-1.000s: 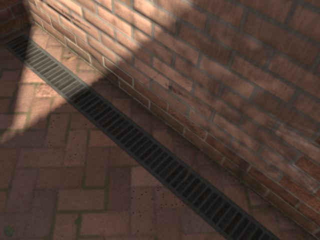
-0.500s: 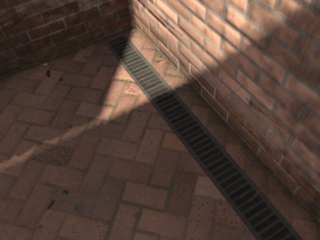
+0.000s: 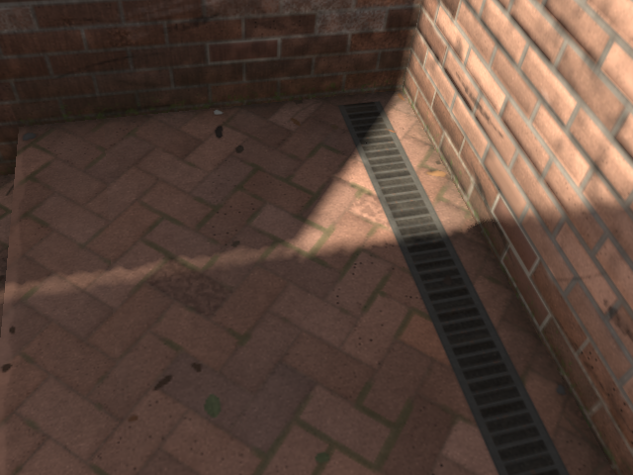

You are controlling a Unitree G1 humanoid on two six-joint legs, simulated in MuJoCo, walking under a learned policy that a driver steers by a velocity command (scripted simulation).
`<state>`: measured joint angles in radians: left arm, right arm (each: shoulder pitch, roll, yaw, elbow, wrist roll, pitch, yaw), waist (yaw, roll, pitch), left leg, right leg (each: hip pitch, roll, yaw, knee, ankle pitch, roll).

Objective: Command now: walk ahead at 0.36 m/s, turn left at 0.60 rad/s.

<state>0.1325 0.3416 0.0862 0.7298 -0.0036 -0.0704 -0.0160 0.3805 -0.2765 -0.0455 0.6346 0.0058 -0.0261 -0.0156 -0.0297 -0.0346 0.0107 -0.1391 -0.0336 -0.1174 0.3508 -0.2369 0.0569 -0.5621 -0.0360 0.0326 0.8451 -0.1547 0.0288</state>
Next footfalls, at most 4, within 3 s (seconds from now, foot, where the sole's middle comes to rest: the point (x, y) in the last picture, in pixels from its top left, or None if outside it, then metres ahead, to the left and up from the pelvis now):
0.22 right None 0.24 -0.13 -0.79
0.72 left None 0.49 0.18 -0.79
1.18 right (272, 337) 0.82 0.06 -0.79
1.64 left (174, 397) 0.66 0.27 -0.79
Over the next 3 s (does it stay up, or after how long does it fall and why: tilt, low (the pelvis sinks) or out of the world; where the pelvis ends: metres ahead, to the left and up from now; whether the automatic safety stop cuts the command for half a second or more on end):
stays up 0.86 0.58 -0.02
